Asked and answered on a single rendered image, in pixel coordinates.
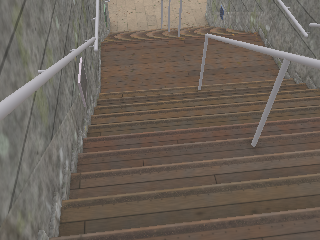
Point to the stairs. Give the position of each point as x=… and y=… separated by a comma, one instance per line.
x=164, y=34
x=178, y=164

